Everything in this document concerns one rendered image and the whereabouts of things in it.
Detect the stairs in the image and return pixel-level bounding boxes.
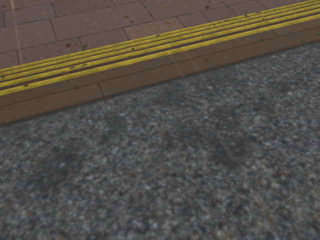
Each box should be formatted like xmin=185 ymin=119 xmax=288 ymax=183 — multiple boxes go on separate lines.
xmin=0 ymin=0 xmax=320 ymax=91

